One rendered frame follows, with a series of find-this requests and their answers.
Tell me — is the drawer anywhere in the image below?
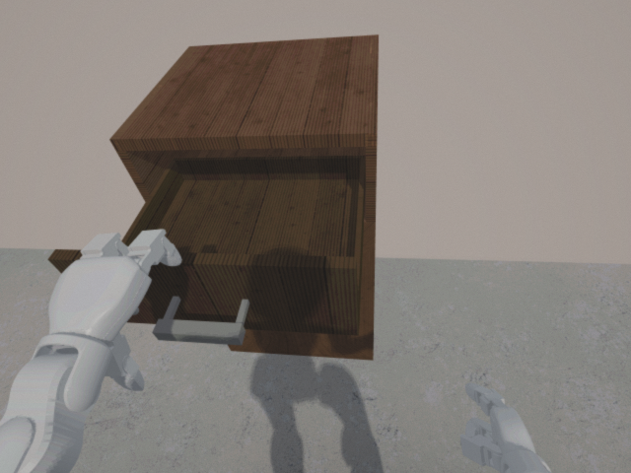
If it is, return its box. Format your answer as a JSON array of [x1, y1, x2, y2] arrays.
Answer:
[[48, 156, 366, 336]]

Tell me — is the right robot forearm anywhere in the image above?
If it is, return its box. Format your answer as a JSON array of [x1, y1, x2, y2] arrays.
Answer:
[[501, 449, 551, 473]]

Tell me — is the robot right hand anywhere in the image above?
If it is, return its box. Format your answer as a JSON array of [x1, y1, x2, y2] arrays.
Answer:
[[460, 383, 536, 473]]

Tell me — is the robot left hand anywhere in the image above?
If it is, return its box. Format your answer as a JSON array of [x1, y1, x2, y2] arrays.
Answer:
[[48, 229, 182, 391]]

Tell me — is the cabinet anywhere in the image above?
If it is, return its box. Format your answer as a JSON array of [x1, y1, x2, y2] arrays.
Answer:
[[109, 34, 379, 361]]

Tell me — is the left robot forearm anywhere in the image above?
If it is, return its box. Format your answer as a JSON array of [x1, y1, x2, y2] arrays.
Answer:
[[0, 332, 112, 473]]

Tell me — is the handle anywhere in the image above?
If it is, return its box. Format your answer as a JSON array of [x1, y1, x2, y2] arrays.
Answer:
[[152, 296, 249, 345]]

